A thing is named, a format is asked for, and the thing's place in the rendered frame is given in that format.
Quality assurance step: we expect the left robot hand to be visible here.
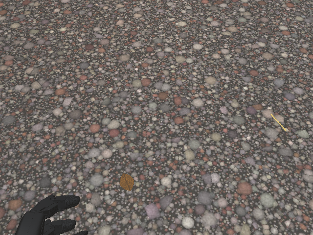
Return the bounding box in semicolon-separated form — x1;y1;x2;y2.
15;194;88;235

